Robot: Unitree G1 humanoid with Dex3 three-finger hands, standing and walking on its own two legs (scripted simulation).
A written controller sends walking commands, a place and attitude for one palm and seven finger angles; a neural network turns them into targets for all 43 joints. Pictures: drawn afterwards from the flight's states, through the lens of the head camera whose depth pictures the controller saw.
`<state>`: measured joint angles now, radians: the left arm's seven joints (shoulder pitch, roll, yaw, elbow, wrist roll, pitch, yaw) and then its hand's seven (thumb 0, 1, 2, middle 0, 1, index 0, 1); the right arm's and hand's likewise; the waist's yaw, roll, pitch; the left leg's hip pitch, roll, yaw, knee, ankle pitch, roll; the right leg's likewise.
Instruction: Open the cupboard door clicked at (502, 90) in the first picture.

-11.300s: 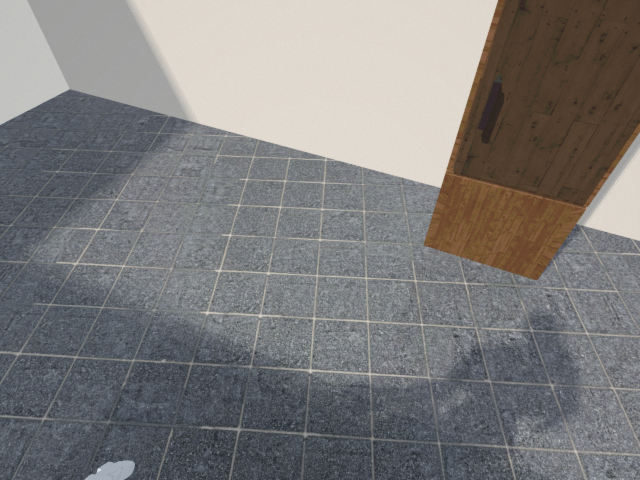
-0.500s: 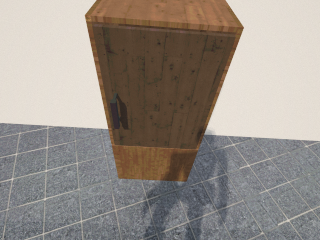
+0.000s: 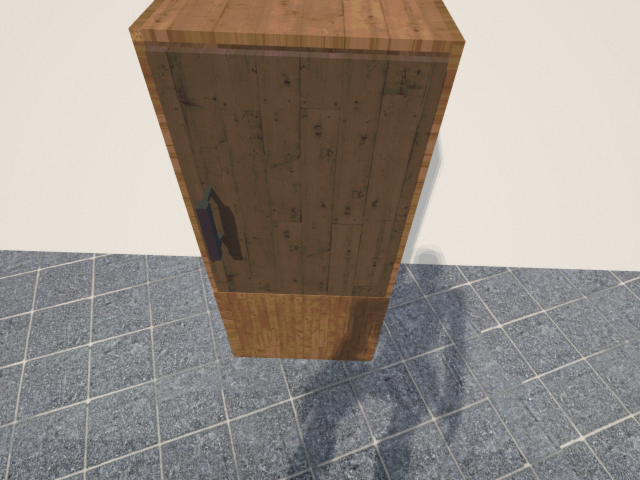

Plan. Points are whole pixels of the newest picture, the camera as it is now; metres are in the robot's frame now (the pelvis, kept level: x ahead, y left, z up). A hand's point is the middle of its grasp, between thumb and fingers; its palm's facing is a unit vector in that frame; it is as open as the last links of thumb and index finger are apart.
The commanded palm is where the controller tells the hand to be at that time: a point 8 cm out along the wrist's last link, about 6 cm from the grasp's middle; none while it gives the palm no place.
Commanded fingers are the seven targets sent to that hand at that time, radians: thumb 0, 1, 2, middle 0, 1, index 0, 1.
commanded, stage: come to a stop and stand still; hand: left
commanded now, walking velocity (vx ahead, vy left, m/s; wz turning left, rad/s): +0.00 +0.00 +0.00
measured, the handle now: (212, 224) +0.57 +0.24 -0.07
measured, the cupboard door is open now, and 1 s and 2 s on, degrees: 0 0 0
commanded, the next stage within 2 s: look again from close up in 0.06 s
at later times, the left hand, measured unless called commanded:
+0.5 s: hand out of the picture +0.00 +0.21 -0.18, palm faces +0.01 -0.98 -0.19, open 7.4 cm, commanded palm none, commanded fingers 0.00 0.90 0.90 -0.20 -0.30 -0.20 -0.30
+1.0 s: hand (157, 398) +0.22 +0.22 -0.02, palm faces +0.13 -0.99 -0.05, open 7.8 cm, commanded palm +0.12 +0.27 -0.07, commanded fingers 0.00 0.57 0.76 -0.22 -0.51 -0.22 -0.51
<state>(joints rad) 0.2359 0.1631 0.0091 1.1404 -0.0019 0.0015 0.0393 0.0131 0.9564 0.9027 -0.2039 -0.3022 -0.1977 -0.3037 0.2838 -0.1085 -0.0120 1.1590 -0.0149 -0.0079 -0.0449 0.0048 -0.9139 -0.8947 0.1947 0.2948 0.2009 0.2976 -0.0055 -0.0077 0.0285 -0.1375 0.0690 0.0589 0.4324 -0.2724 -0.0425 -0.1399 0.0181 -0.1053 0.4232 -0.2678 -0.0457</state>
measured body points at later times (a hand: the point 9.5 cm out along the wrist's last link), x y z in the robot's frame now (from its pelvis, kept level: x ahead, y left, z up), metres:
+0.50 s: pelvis +0.00 +0.04 -0.01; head +0.00 +0.03 +0.44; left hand +0.00 +0.26 -0.16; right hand +0.00 -0.18 -0.17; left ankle -0.02 +0.14 -0.74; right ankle -0.02 -0.08 -0.74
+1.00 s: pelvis -0.03 +0.04 -0.03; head +0.00 +0.04 +0.42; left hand +0.20 +0.27 -0.01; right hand +0.11 -0.23 -0.12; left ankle -0.02 +0.14 -0.74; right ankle -0.02 -0.08 -0.74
